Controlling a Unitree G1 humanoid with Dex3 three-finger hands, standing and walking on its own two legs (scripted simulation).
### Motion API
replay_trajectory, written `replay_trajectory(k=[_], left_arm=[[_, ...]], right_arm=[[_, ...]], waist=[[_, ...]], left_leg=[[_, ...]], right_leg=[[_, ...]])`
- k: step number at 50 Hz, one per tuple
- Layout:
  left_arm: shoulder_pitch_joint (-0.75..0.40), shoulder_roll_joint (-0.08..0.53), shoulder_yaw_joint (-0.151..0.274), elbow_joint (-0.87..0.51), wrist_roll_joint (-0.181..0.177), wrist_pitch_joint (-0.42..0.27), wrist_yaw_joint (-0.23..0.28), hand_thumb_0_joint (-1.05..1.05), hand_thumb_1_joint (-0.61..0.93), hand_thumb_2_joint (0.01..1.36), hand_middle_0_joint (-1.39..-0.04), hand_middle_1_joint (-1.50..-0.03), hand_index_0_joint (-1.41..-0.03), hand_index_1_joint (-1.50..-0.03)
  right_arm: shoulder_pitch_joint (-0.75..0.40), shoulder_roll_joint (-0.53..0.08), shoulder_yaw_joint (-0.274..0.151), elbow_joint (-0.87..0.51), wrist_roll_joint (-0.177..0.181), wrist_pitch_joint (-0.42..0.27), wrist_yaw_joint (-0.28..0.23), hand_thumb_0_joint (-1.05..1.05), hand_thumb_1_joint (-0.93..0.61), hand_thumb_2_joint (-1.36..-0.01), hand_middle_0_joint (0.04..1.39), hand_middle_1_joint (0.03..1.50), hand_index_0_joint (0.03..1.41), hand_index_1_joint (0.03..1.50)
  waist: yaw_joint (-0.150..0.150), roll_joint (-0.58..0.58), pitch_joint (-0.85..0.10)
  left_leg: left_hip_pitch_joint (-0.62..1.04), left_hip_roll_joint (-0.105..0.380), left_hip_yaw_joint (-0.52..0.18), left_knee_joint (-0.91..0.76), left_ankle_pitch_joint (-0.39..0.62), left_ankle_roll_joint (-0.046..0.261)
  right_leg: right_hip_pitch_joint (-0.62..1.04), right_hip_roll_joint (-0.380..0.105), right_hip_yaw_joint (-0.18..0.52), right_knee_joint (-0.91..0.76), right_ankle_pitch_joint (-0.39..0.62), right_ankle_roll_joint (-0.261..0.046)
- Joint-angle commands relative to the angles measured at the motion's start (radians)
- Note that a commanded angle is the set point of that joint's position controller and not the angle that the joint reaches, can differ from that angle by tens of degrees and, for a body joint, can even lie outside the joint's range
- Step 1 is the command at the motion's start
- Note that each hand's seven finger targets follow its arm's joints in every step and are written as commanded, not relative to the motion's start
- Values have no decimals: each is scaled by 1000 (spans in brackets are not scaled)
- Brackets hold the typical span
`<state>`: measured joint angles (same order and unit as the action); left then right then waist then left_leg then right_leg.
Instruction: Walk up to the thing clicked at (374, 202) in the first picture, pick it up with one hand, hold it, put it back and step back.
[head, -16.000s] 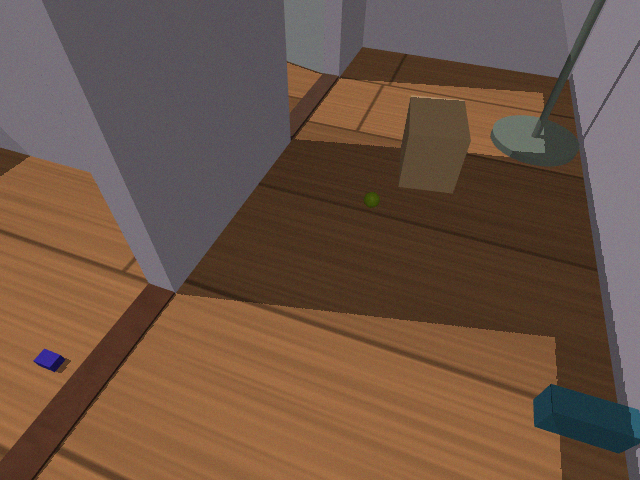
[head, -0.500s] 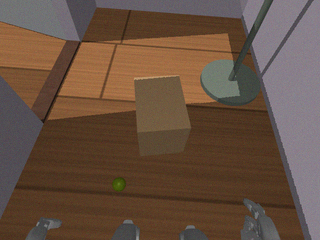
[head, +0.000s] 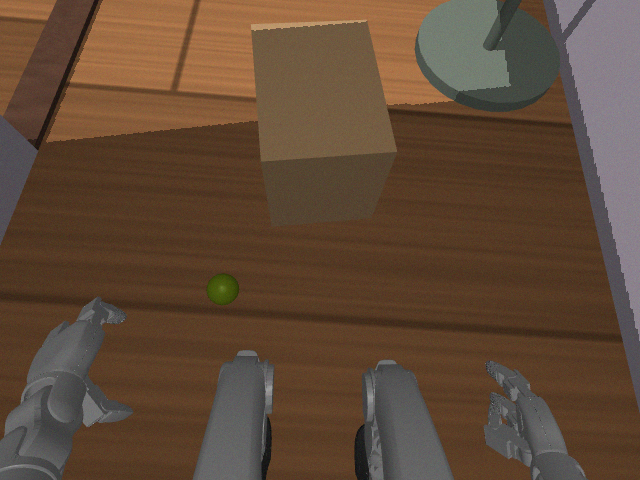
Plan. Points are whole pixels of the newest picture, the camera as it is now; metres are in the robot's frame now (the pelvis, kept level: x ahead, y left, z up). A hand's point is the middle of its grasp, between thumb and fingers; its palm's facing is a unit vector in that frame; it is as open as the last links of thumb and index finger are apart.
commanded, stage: rise first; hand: left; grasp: from above
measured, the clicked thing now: (223, 289) +0.47 +0.23 -0.49
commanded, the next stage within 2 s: approach in 1.58 s
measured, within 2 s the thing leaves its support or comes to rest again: neither
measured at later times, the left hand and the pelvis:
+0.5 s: hand (150, 321) +0.35 +0.30 -0.27, palm faces -0.47 -0.17 -0.87, open 14.0 cm; pelvis -0.05 +0.00 -0.14, yaw -3 degrees
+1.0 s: hand (168, 306) +0.39 +0.30 -0.34, palm faces -0.45 -0.03 -0.89, open 13.8 cm; pelvis -0.04 +0.00 -0.18, yaw -6 degrees
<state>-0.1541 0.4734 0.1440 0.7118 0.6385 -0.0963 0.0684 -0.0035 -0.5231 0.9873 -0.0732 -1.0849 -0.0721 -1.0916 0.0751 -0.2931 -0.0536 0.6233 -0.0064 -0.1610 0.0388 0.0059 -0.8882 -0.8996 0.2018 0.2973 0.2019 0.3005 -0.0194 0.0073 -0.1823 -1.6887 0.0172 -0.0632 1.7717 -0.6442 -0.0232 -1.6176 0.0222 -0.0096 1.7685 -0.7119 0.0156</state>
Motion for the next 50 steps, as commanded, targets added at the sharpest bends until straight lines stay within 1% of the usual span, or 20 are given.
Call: replay_trajectory(k=[1,4,5,7,9,12,17,18,21,25,29,32,35,37,39,40,41,43,45,50], left_arm=[[-206,267,69,-43,96,-50,66,0,-575,1017,-69,-1078,-64,-1084],[-315,314,75,14,152,-70,87,0,-562,1018,-66,-1075,-64,-1079],[-361,352,87,31,173,-78,96,0,-536,1007,-60,-1073,-62,-1072],[-435,371,83,67,214,-92,109,0,-531,1022,-54,-1057,-52,-1061],[-503,374,68,99,235,-104,123,0,-533,1024,-58,-1060,-56,-1064],[-555,427,84,158,275,-114,145,0,-546,1029,-51,-1068,-51,-1070],[-662,444,50,251,335,-140,166,0,-540,1022,-56,-1048,-59,-1047],[-679,465,60,258,352,-146,174,0,-539,1022,-57,-1038,-58,-1038],[-731,480,51,297,396,-161,195,0,-537,1020,-68,-1009,-66,-1010],[-776,467,27,345,442,-175,225,0,-538,1014,-70,-994,-69,-994],[-810,521,51,394,492,-181,256,0,-513,994,-108,-940,-100,-947],[-853,515,31,409,520,-185,278,0,-512,992,-113,-929,-103,-938],[-860,538,45,423,546,-187,298,0,-497,973,-131,-920,-122,-929],[-875,511,24,428,557,-185,311,0,-480,956,-136,-919,-131,-924],[-898,519,22,445,568,-187,323,0,-480,953,-136,-919,-132,-922],[-886,518,29,449,578,-186,330,0,-494,964,-125,-929,-121,-933],[-889,518,25,458,587,-186,334,0,-486,957,-142,-907,-134,-915],[-900,515,21,464,592,-187,347,0,-492,963,-138,-915,-129,-923],[-887,527,28,472,599,-184,359,0,-481,945,-150,-914,-143,-920],[-906,509,25,486,603,-179,375,0,-508,969,-121,-941,-115,-946]], right_arm=[[108,-164,-72,-46,-6,-22,7,0,-901,-904,200,300,200,300],[125,-170,-73,-18,-13,-8,15,0,-890,-902,200,300,200,300],[128,-175,-76,-15,-14,-2,15,0,-874,-897,200,300,200,300],[131,-180,-74,-6,-17,10,14,0,-859,-894,200,300,200,300],[140,-177,-72,-1,-20,21,12,0,-864,-895,200,300,200,300],[155,-177,-62,12,-25,38,11,0,-873,-898,199,300,200,300],[166,-172,-49,29,-38,68,19,0,-881,-899,199,300,200,300],[165,-174,-47,38,-41,74,19,0,-878,-898,200,300,200,300],[176,-183,-41,48,-51,88,24,0,-888,-900,200,300,200,300],[196,-183,-28,68,-65,102,35,0,-899,-902,200,300,200,300],[194,-193,-22,85,-80,112,42,0,-899,-902,200,300,200,300],[189,-195,-23,97,-90,115,44,0,-899,-902,200,300,200,300],[198,-190,-16,105,-101,117,49,0,-902,-903,200,300,200,300],[196,-193,-18,113,-107,117,51,0,-904,-903,200,300,200,300],[192,-197,-18,121,-112,117,53,0,-903,-902,200,300,200,300],[198,-196,-17,125,-112,118,52,0,-902,-902,200,300,200,300],[201,-195,-15,128,-115,120,54,0,-903,-902,200,300,200,300],[197,-193,-12,129,-120,121,56,0,-904,-903,200,300,200,300],[189,-184,-9,130,-121,121,58,0,-909,-904,199,300,200,300],[192,-184,-8,135,-129,123,61,0,-906,-903,200,300,200,300]], waist=[[-2,50,-568],[6,71,-586],[12,79,-600],[5,99,-602],[-11,86,-590],[-15,74,-590],[-45,79,-528],[-39,98,-532],[-55,136,-505],[-77,164,-516],[-74,181,-509],[-89,191,-501],[-85,196,-544],[-96,204,-536],[-103,235,-526],[-93,238,-539],[-103,239,-542],[-115,211,-539],[-99,218,-536],[-119,219,-547]], left_leg=[[346,-10,34,-69,312,51],[280,-10,32,-27,235,48],[265,-9,33,-15,197,46],[241,-7,24,0,152,41],[193,-10,26,21,83,45],[128,-17,36,68,60,52],[36,-21,30,118,-2,55],[41,-21,30,129,-4,54],[32,-20,13,140,-37,49],[25,-22,22,192,25,48],[10,-19,17,216,27,47],[-7,-16,18,233,-2,46],[-11,-21,31,264,48,49],[3,-13,23,273,55,47],[8,-10,10,272,44,44],[25,-9,7,276,63,42],[17,-10,7,283,75,43],[-9,-9,13,305,89,47],[-21,-10,24,319,107,49],[-19,-2,13,338,121,48]], right_leg=[[136,21,-28,-138,333,-39],[73,23,-40,-83,264,-44],[58,23,-44,-71,233,-45],[3,24,-58,-31,193,-49],[-27,27,-64,-25,135,-47],[-44,31,-65,-6,102,-46],[-127,36,-79,43,35,-49],[-148,35,-80,57,34,-51],[-214,35,-98,101,19,-55],[-236,34,-106,136,79,-55],[-275,35,-115,175,85,-57],[-312,37,-119,183,60,-58],[-273,41,-120,195,105,-56],[-304,41,-126,211,119,-55],[-336,40,-134,236,115,-56],[-339,41,-138,245,131,-55],[-333,42,-140,251,143,-54],[-321,46,-140,249,161,-53],[-307,48,-133,253,179,-53],[-325,51,-143,278,194,-50]])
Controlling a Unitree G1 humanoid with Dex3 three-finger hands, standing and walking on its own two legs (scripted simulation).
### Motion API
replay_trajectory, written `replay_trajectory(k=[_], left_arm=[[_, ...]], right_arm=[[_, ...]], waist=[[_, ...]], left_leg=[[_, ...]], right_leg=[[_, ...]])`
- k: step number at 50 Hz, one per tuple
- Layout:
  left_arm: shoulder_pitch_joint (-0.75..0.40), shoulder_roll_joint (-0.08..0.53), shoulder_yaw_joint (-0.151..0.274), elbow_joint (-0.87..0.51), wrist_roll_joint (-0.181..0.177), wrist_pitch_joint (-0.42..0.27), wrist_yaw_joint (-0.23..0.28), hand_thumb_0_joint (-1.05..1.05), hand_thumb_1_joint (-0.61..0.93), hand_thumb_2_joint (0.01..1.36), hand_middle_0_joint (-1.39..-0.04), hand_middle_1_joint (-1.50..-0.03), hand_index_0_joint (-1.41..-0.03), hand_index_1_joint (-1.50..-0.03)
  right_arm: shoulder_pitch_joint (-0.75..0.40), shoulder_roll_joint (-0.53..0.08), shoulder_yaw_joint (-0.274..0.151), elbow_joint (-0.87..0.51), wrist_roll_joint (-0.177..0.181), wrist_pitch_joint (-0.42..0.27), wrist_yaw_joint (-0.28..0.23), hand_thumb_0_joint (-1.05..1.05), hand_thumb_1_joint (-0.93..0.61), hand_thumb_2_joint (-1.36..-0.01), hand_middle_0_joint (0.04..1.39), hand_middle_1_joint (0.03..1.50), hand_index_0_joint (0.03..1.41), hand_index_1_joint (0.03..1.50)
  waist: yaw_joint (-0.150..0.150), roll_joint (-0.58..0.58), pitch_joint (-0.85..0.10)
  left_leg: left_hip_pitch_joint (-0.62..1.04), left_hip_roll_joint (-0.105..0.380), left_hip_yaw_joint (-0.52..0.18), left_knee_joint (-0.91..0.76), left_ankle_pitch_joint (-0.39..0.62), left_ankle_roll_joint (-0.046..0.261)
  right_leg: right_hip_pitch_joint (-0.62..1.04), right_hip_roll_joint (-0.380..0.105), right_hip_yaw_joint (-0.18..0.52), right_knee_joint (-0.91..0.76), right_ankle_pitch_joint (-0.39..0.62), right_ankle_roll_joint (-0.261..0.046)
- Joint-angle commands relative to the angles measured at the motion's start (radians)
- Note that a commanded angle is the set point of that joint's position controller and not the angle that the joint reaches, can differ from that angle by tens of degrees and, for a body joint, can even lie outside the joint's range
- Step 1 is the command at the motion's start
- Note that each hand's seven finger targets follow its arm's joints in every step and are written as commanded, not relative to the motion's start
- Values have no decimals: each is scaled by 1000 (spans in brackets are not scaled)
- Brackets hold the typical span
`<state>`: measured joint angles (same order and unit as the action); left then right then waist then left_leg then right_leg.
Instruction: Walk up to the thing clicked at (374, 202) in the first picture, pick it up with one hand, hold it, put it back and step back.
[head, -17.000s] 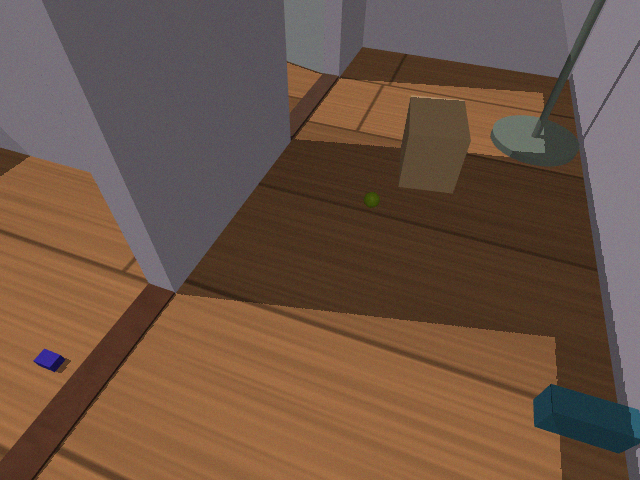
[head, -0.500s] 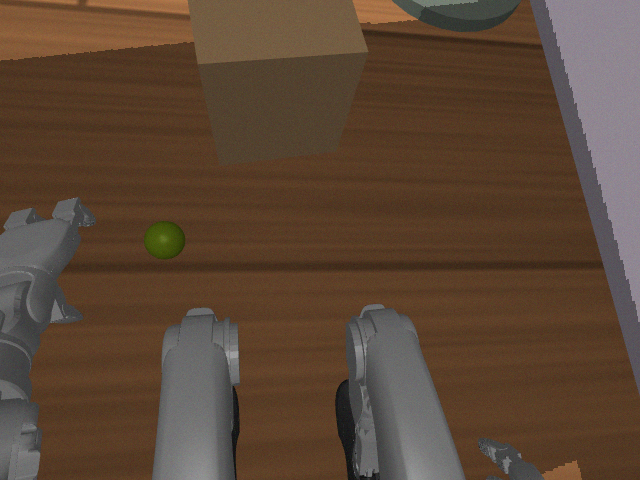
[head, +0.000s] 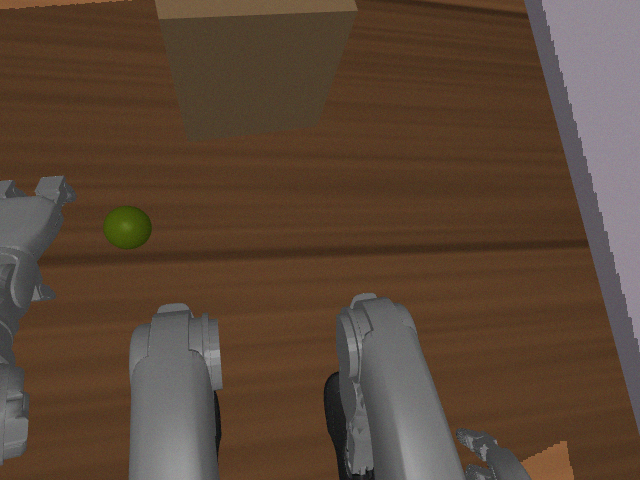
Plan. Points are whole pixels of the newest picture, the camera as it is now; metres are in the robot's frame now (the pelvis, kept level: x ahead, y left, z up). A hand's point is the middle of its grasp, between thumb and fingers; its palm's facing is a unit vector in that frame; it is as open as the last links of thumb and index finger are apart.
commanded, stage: rise first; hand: left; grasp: from above
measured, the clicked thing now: (128, 227) +0.48 +0.27 -0.31
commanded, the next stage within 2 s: approach in 0.58 s
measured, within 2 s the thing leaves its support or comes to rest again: neither
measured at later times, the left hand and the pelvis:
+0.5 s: hand (59, 245) +0.42 +0.32 -0.19, palm faces -0.44 -0.09 -0.89, open 14.1 cm; pelvis +0.01 +0.00 -0.01, yaw -1 degrees
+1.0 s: hand (110, 216) +0.47 +0.27 -0.20, palm faces -0.40 -0.05 -0.91, open 14.1 cm; pelvis +0.01 +0.00 -0.02, yaw -2 degrees
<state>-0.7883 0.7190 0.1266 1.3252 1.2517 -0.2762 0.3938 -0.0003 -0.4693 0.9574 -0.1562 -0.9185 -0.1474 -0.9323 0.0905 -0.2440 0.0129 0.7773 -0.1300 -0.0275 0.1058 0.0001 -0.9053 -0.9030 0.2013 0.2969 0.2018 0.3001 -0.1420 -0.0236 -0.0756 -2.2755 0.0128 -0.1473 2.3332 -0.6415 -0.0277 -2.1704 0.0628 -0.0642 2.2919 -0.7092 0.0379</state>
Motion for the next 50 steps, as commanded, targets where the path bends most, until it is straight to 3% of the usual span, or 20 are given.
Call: replay_trajectory(k=[1,11,21,26,30,33,34,36,39,43,47,50], left_arm=[[-277,278,51,-127,-11,2,54,0,-499,963,-120,-948,-118,-950],[-266,292,66,-109,-21,18,63,0,-549,1002,-86,-988,-81,-992],[-261,278,52,-99,-28,20,63,0,-568,1016,-66,-1012,-63,-1014],[-271,302,72,-101,-25,16,71,0,-564,1017,-75,-998,-69,-1003],[-278,294,56,-83,-23,16,73,0,-559,1011,-72,-1022,-71,-1022],[-286,306,63,-91,-26,18,77,0,-551,1004,-74,-1015,-74,-1013],[-292,304,59,-83,-24,19,77,0,-611,1084,-90,-958,-47,-1003],[-314,271,37,-74,-22,19,79,0,-549,991,-68,-1035,-71,-1030],[-383,216,-26,-57,-16,20,85,0,-557,999,-67,-1045,-70,-1041],[-496,180,-71,-70,-11,34,113,0,-552,1000,-64,-1049,-70,-1042],[-560,187,-78,23,6,84,152,0,-563,1007,-64,-1050,-68,-1046],[-588,224,-48,58,16,139,172,0,-568,1013,-68,-1040,-68,-1039]], right_arm=[[177,-234,-71,-23,-7,-11,-5,0,-904,-902,200,300,200,300],[172,-229,-63,-24,-13,-12,-4,0,-904,-902,199,300,200,300],[179,-231,-56,-19,-14,-9,-1,0,-905,-902,200,300,200,300],[179,-243,-52,-21,-18,-7,2,0,-903,-902,200,300,200,300],[182,-245,-45,-21,-21,-9,2,0,-905,-902,200,300,200,300],[178,-246,-47,-23,-21,-12,2,0,-905,-902,200,300,200,300],[182,-248,-45,-22,-22,-13,2,0,-910,-905,199,300,199,300],[182,-250,-44,-19,-23,-16,3,0,-903,-896,200,300,200,300],[200,-254,-38,-10,-26,-25,6,0,-906,-898,200,300,200,300],[224,-266,-28,0,-33,-35,5,0,-903,-896,200,300,200,300],[224,-270,-9,2,-39,-42,4,0,-906,-898,200,300,200,300],[231,-276,6,-16,-42,-46,6,0,-908,-899,200,300,200,300]], waist=[[1,248,-653],[8,256,-654],[-6,244,-652],[-11,258,-644],[-23,236,-630],[-15,258,-637],[-21,264,-625],[-41,255,-616],[-82,258,-598],[-119,298,-646],[-132,341,-612],[-134,363,-627]], left_leg=[[557,1,98,-220,123,54],[531,1,103,-193,116,56],[520,4,95,-172,140,55],[514,5,96,-162,143,55],[480,5,97,-149,130,60],[491,5,96,-155,112,56],[489,4,94,-158,105,55],[490,7,87,-155,101,54],[482,8,82,-145,102,55],[528,13,74,-141,128,48],[520,14,74,-149,111,43],[515,12,84,-148,116,46]], right_leg=[[235,11,-88,-246,196,-70],[244,16,-84,-233,196,-72],[251,19,-90,-216,225,-71],[248,19,-90,-210,231,-69],[258,22,-88,-217,228,-66],[246,22,-90,-213,206,-69],[238,21,-93,-209,198,-71],[219,22,-101,-206,197,-70],[208,24,-103,-212,207,-69],[204,27,-116,-203,238,-67],[165,27,-123,-190,225,-74],[184,22,-119,-188,241,-74]])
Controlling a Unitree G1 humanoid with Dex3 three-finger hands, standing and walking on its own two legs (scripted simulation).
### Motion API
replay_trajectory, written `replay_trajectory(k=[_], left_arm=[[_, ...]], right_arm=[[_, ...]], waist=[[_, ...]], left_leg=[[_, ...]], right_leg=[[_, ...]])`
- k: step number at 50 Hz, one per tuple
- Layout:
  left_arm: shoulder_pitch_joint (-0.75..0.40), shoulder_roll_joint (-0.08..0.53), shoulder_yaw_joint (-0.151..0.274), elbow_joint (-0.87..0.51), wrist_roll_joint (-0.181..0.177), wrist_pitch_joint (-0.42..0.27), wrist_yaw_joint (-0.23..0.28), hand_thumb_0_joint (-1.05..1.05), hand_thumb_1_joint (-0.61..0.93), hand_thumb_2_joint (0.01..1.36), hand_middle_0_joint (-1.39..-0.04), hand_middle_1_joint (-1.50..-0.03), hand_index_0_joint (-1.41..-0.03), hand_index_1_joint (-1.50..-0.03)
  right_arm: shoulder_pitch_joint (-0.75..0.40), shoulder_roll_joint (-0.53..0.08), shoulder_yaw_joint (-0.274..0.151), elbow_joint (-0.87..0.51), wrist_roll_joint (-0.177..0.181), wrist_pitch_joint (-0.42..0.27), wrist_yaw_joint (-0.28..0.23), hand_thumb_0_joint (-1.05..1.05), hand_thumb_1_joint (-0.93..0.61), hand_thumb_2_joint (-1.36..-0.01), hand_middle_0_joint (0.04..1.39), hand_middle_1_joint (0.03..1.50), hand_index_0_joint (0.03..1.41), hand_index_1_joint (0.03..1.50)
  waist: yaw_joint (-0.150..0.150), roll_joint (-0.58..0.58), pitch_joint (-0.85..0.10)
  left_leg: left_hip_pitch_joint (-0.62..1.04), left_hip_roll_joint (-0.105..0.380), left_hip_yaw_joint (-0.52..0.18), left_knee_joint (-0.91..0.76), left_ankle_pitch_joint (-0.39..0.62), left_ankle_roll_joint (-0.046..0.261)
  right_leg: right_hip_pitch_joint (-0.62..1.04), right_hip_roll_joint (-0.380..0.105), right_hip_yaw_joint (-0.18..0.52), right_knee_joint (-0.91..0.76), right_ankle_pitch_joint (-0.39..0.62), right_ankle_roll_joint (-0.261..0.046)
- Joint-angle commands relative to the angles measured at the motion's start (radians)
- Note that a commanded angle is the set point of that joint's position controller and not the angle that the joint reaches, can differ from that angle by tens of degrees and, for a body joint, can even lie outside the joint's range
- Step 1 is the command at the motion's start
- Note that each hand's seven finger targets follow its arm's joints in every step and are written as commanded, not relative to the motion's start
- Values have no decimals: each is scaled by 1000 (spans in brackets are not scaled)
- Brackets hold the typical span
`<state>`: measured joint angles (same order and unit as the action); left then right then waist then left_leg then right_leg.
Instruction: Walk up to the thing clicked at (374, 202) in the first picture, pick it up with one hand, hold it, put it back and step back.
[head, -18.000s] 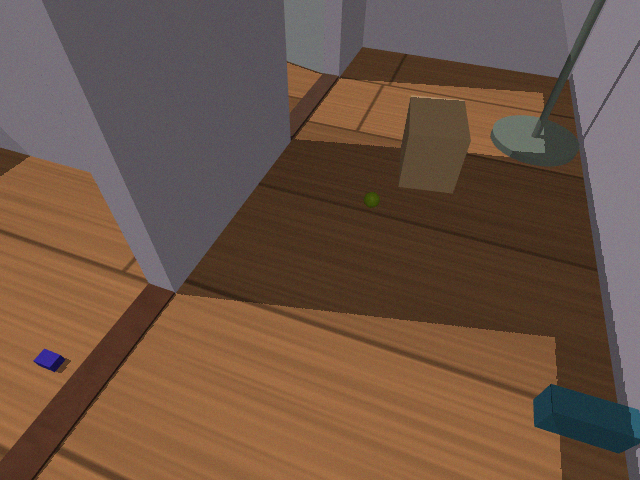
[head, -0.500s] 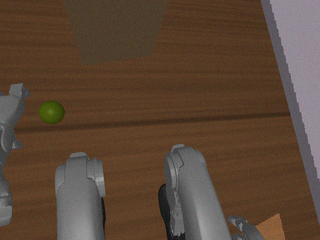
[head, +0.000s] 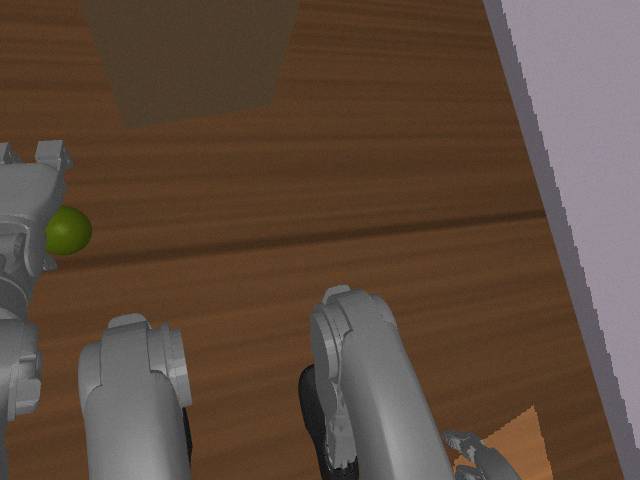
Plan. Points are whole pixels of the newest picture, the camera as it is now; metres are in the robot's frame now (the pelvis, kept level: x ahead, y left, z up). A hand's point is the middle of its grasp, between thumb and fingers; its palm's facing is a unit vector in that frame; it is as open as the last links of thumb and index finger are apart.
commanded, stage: approach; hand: left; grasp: from above
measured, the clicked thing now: (63, 230) +0.47 +0.29 -0.29
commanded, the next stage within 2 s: close in in 0.34 s
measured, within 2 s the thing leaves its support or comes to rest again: neither
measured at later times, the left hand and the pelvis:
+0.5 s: hand (16, 239) +0.43 +0.31 -0.18, palm faces -0.51 -0.10 -0.86, open 14.1 cm; pelvis +0.00 +0.00 +0.00, yaw +0 degrees
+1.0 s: hand (52, 225) +0.46 +0.29 -0.23, palm faces -0.44 -0.09 -0.89, open 14.1 cm; pelvis +0.00 +0.00 -0.01, yaw -3 degrees
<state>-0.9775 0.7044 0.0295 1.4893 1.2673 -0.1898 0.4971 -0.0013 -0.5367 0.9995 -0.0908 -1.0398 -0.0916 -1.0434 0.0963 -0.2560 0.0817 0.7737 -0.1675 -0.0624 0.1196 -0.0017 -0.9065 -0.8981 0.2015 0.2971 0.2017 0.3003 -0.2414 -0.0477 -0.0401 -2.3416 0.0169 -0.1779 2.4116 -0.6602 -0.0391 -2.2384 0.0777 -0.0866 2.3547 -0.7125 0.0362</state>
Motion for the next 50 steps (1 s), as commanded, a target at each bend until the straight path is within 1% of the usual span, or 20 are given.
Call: replay_trajectory(k=[1,3,6,10,15,18,19,21,22,24,26,30,33,36,39,40,44,47,49,50], left_arm=[[-391,240,55,-100,-3,73,68,0,-577,1020,-66,-1035,-63,-1037],[-405,274,77,-98,-3,107,61,0,-584,1025,-69,-1028,-62,-1034],[-351,271,67,-58,-31,153,26,0,-589,1023,-66,-1037,-61,-1042],[-259,279,63,-39,-86,180,-40,0,-584,1012,-67,-1032,-64,-1034],[-191,302,72,-117,-141,139,-120,0,-562,983,-64,-1058,-73,-1047],[-202,316,92,-206,-141,75,-137,0,-551,974,-67,-1058,-79,-1044],[-207,300,75,-209,-129,54,-142,0,-551,973,-70,-1068,-83,-1054],[-250,283,68,-262,-118,8,-131,0,-555,986,-74,-1066,-84,-1055],[-277,260,53,-275,-113,-12,-121,0,-540,999,-81,-1074,-91,-1062],[-284,243,36,-283,-91,-39,-89,0,-553,967,-63,-1045,-77,-1029],[-309,216,14,-250,-74,-54,-60,0,-555,978,-65,-1033,-76,-1021],[-318,243,37,-192,-30,-47,5,0,-560,1023,-69,-1003,-60,-1010],[-340,233,32,-74,-10,-18,44,0,-556,1023,-68,-995,-57,-1004],[-332,300,66,-3,15,1,72,0,-550,1025,-68,-996,-58,-1005],[-330,302,65,29,17,25,87,0,-546,1029,-72,-1004,-62,-1012],[-358,327,82,-2,9,24,93,0,-533,1010,-68,-1002,-63,-1005],[-329,327,73,52,-15,40,94,0,-527,981,-63,-1010,-65,-1007],[-298,377,98,26,-28,42,95,0,-526,975,-63,-1013,-67,-1007],[-307,379,102,5,-42,38,96,0,-525,962,-59,-1010,-65,-1001],[-298,385,104,14,-52,36,95,0,-533,972,-60,-1010,-62,-1005]], right_arm=[[223,-262,-60,-15,-6,-9,-6,0,-907,-899,200,300,200,300],[227,-266,-50,-25,0,-5,-2,0,-909,-900,200,300,200,300],[217,-258,-38,-44,15,2,5,0,-909,-900,200,300,200,300],[217,-250,-31,-64,37,11,10,0,-908,-898,200,300,200,300],[230,-243,-30,-86,52,22,15,0,-906,-897,200,300,200,300],[247,-254,-36,-78,51,23,13,0,-905,-896,200,300,200,300],[248,-254,-41,-70,48,21,13,0,-908,-898,200,300,200,300],[257,-256,-46,-59,45,19,10,0,-908,-898,200,300,200,300],[263,-263,-51,-55,42,17,10,0,-908,-898,200,300,200,300],[262,-264,-55,-46,35,9,4,0,-906,-898,200,300,200,300],[265,-268,-60,-33,25,1,4,0,-905,-898,200,300,200,300],[259,-275,-55,-14,6,-8,2,0,-901,-901,200,300,200,300],[246,-283,-41,-13,-6,-19,11,0,-899,-901,200,300,200,300],[226,-292,-19,-24,-16,-26,15,0,-896,-900,200,300,200,300],[205,-295,-9,-30,-25,-38,23,0,-897,-900,200,300,200,300],[202,-304,-5,-40,-29,-41,23,0,-894,-899,200,300,200,300],[192,-304,12,-48,-33,-58,36,0,-894,-899,200,300,200,300],[191,-302,25,-49,-35,-65,39,0,-895,-899,200,300,200,300],[207,-306,33,-55,-40,-70,44,0,-896,-899,200,300,200,300],[199,-306,35,-53,-37,-72,45,0,-897,-900,200,300,200,300]], waist=[[-27,402,-677],[-24,408,-713],[-18,353,-722],[-5,263,-655],[8,207,-641],[3,226,-653],[-9,237,-639],[-14,273,-645],[-33,297,-632],[-33,347,-619],[-55,321,-601],[-44,371,-634],[-70,361,-564],[-62,378,-563],[-68,387,-551],[-70,405,-584],[-92,369,-545],[-69,371,-591],[-89,366,-595],[-80,356,-590]], left_leg=[[582,8,120,-231,142,59],[576,6,127,-228,164,64],[523,6,130,-215,177,78],[432,2,131,-214,154,91],[369,-1,124,-213,130,92],[409,-3,114,-210,142,84],[423,0,111,-202,140,80],[456,1,105,-201,130,73],[479,1,99,-205,116,66],[520,4,99,-213,108,58],[524,6,92,-206,95,56],[590,7,91,-210,139,46],[552,8,88,-206,125,48],[533,7,90,-197,124,52],[532,8,94,-192,120,54],[540,9,92,-190,133,54],[492,14,88,-164,126,63],[491,20,91,-148,162,66],[485,20,86,-144,172,68],[473,23,82,-138,165,68]], right_leg=[[270,8,-93,-256,255,-72],[309,9,-87,-258,281,-70],[359,19,-78,-266,302,-64],[411,25,-64,-282,279,-56],[482,28,-51,-292,234,-52],[466,23,-65,-283,248,-54],[437,23,-71,-277,246,-58],[406,24,-76,-275,237,-61],[366,21,-86,-269,221,-67],[332,21,-93,-269,217,-68],[295,19,-103,-265,202,-69],[268,15,-118,-240,235,-70],[230,11,-128,-228,228,-68],[246,17,-130,-219,230,-69],[251,21,-131,-214,233,-68],[272,20,-132,-215,245,-65],[286,28,-131,-220,250,-61],[351,32,-118,-220,288,-57],[373,32,-126,-216,301,-53],[366,35,-127,-214,294,-54]])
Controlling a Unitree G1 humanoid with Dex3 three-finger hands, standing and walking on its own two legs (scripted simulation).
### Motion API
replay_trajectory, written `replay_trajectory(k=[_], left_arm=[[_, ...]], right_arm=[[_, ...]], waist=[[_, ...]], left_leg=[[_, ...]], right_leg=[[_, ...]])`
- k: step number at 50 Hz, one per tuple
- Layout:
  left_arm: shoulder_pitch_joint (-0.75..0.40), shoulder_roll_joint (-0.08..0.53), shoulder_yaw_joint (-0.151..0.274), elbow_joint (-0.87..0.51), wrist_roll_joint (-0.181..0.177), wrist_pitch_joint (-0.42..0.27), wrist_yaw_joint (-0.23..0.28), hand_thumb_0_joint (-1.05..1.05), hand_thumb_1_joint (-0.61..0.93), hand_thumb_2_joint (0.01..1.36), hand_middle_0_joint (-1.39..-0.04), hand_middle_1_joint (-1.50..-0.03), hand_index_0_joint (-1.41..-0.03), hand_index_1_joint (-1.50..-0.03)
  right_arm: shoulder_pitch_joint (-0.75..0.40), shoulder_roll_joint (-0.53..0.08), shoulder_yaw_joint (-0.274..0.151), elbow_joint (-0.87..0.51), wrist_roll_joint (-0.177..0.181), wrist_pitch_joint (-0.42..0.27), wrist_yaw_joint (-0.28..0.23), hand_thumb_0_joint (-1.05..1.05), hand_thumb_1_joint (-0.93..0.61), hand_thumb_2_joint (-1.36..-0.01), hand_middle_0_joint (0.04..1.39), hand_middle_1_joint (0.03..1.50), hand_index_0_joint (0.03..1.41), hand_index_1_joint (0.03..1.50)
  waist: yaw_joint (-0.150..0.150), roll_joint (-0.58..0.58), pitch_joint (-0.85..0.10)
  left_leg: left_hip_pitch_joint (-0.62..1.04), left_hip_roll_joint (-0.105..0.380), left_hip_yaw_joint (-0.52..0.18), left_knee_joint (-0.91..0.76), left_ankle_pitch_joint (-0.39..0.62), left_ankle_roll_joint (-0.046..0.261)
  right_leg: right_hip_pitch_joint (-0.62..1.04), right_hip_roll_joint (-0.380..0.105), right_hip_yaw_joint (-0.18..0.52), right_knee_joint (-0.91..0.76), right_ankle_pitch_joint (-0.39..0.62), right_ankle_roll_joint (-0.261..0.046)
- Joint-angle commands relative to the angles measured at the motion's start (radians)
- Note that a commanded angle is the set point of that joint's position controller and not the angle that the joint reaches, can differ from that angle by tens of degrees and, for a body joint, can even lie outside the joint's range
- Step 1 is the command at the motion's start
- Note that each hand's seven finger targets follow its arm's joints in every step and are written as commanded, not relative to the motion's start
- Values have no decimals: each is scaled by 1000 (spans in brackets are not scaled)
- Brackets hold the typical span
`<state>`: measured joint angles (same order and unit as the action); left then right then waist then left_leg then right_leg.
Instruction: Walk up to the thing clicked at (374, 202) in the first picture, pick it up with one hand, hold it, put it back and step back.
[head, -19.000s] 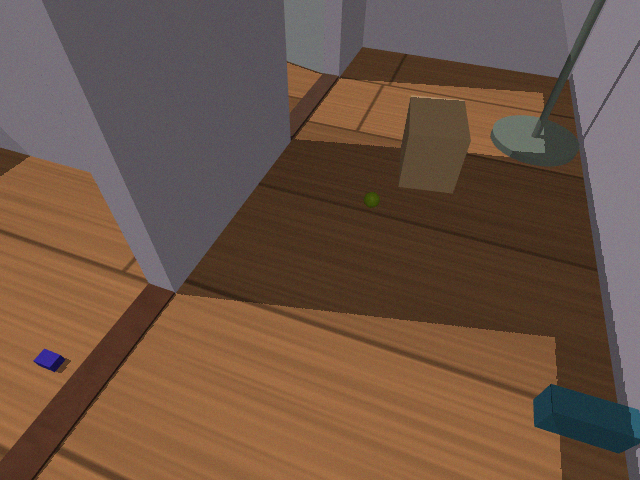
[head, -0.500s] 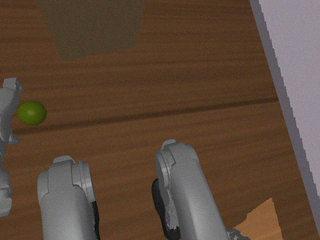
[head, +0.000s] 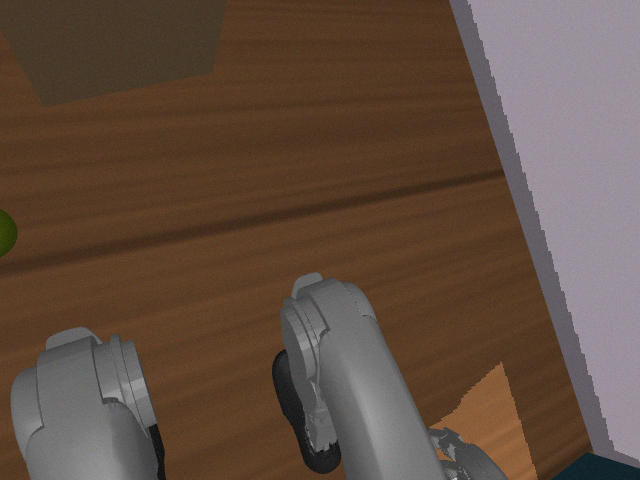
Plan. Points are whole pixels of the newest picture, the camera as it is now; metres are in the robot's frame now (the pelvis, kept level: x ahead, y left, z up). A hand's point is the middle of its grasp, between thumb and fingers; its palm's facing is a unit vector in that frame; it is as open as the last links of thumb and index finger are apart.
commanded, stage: rest palm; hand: left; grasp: from above
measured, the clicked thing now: out of the picture +0.46 +0.31 -0.27
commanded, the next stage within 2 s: close in 0.88 s
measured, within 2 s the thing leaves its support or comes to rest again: neither
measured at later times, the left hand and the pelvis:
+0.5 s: hand out of the picture +0.45 +0.30 -0.23, palm faces -0.43 -0.13 -0.89, open 14.1 cm; pelvis +0.00 +0.00 -0.01, yaw -2 degrees
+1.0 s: hand out of the picture +0.44 +0.31 -0.25, palm faces -0.44 -0.15 -0.89, open 13.8 cm; pelvis +0.00 +0.01 -0.01, yaw -3 degrees
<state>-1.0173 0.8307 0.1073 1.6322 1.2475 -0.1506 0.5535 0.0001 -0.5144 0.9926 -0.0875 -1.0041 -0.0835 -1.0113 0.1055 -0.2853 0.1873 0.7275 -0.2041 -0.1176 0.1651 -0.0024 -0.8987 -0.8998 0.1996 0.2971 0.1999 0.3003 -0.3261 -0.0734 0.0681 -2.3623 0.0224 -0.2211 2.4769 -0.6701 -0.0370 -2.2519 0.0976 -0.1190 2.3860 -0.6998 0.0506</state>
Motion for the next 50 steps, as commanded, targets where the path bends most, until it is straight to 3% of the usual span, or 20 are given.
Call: replay_trajectory(k=[1,4,5,6,8,9,14,21,22,25,29,30,32,33,34,36,37,40,42,50], left_arm=[[-241,249,21,-121,-36,-3,34,0,-538,971,-59,-1006,-61,-1002],[-252,263,17,-139,-36,-15,24,0,-549,984,-62,-997,-59,-998],[-241,288,40,-145,-41,-19,27,0,-546,984,-62,-998,-60,-998],[-210,254,22,-109,-50,-19,29,0,-551,989,-64,-995,-60,-997],[-232,264,11,-112,-48,-25,30,0,-541,975,-59,-996,-58,-994],[-222,285,38,-138,-51,-32,34,0,-548,990,-62,-985,-56,-989],[-220,302,41,-102,-29,-47,50,0,-553,1021,-70,-988,-58,-998],[-242,291,7,-57,-16,-52,70,0,-528,992,-75,-990,-69,-993],[-237,257,-9,-51,-17,-49,73,0,-533,994,-78,-983,-70,-989],[-244,297,9,-48,-19,-48,89,0,-529,996,-73,-1002,-68,-1005],[-277,292,-12,-48,-9,-44,106,0,-514,1005,-84,-1011,-78,-1014],[-266,315,14,-42,-6,-41,116,0,-509,1005,-81,-1021,-78,-1021],[-273,264,-25,-33,-10,-33,115,0,-510,967,-77,-1000,-78,-997],[-259,312,14,-34,-13,-32,124,0,-510,976,-76,-1011,-77,-1009],[-274,278,-14,-29,-20,-31,123,0,-499,980,-82,-1017,-84,-1013],[-276,296,-3,-17,-19,-25,121,0,-492,963,-75,-1027,-82,-1017],[-279,275,-24,-23,-20,-23,113,0,-504,969,-76,-1021,-79,-1016],[-241,335,30,-11,-24,-23,119,0,-503,970,-79,-1025,-82,-1021],[-239,288,-2,-17,-27,-25,111,0,-488,994,-87,-1050,-90,-1045],[-232,345,21,-7,-31,-47,113,0,-416,949,-115,-1070,-134,-1048]], right_arm=[[195,-274,-65,-7,-4,-18,2,0,-897,-900,200,300,200,300],[210,-282,-62,-3,-7,-31,9,0,-898,-900,200,300,200,300],[213,-286,-63,0,-7,-31,12,0,-897,-900,200,300,200,300],[201,-283,-55,-3,-5,-32,13,0,-897,-901,200,300,200,300],[209,-293,-47,-8,-7,-41,19,0,-896,-900,200,300,200,300],[214,-300,-47,-3,-13,-40,17,0,-895,-900,200,300,200,300],[211,-307,-43,-5,-18,-45,25,0,-895,-901,200,300,200,300],[198,-322,-35,-10,-23,-80,41,0,-896,-902,200,300,200,300],[199,-319,-33,-9,-25,-83,43,0,-897,-902,200,300,200,300],[186,-328,-32,-6,-24,-90,44,0,-898,-903,200,300,200,300],[163,-330,-25,-15,-25,-97,51,0,-898,-903,200,300,200,300],[170,-339,-26,-7,-29,-97,51,0,-897,-903,200,300,200,300],[170,-329,-17,-11,-33,-105,60,0,-898,-903,200,300,200,300],[172,-340,-22,-3,-34,-102,58,0,-898,-903,200,300,200,300],[166,-333,-18,-15,-30,-108,61,0,-898,-903,200,300,200,300],[173,-347,-21,-10,-34,-117,67,0,-898,-903,200,300,200,300],[168,-338,-16,-12,-35,-121,70,0,-900,-904,200,301,200,300],[186,-347,-16,-5,-36,-119,71,0,-902,-905,199,301,200,301],[171,-343,-12,-17,-42,-120,74,0,-902,-905,200,301,200,301],[180,-357,-1,-2,-42,-123,77,0,-896,-901,200,300,200,300]], waist=[[-2,387,-697],[-12,408,-686],[-9,407,-696],[0,381,-689],[-21,404,-649],[-15,394,-676],[-27,391,-632],[-43,398,-589],[-44,396,-594],[-39,418,-592],[-47,443,-568],[-45,436,-581],[-62,446,-569],[-51,436,-591],[-58,428,-578],[-68,434,-551],[-68,454,-553],[-58,441,-571],[-62,443,-568],[-68,438,-544]], left_leg=[[500,16,127,-203,185,66],[525,19,117,-196,200,62],[516,22,115,-192,212,62],[500,22,111,-193,188,64],[497,22,109,-190,177,64],[508,23,103,-196,193,62],[485,26,98,-188,161,62],[486,27,90,-183,141,58],[500,28,91,-189,151,56],[504,31,87,-192,138,53],[508,34,80,-196,123,48],[514,34,78,-202,135,47],[520,32,80,-196,156,47],[523,37,78,-193,162,49],[510,34,78,-187,152,50],[511,36,71,-195,141,46],[523,36,73,-194,149,45],[514,36,73,-188,175,48],[517,37,68,-198,172,44],[503,42,60,-184,166,47]], right_leg=[[394,14,-96,-247,292,-67],[385,18,-103,-235,307,-70],[415,21,-101,-236,321,-68],[407,24,-103,-244,296,-68],[387,21,-110,-241,290,-68],[401,26,-121,-242,303,-68],[387,30,-125,-237,277,-69],[360,32,-132,-234,255,-69],[372,34,-135,-240,265,-68],[361,35,-141,-235,251,-71],[329,35,-149,-225,239,-74],[342,36,-155,-224,246,-73],[347,35,-153,-221,270,-71],[363,41,-152,-232,280,-69],[353,37,-151,-229,271,-69],[336,33,-160,-222,255,-70],[336,33,-157,-221,262,-71],[379,35,-155,-222,289,-69],[369,36,-164,-222,280,-70],[374,40,-165,-223,281,-67]])
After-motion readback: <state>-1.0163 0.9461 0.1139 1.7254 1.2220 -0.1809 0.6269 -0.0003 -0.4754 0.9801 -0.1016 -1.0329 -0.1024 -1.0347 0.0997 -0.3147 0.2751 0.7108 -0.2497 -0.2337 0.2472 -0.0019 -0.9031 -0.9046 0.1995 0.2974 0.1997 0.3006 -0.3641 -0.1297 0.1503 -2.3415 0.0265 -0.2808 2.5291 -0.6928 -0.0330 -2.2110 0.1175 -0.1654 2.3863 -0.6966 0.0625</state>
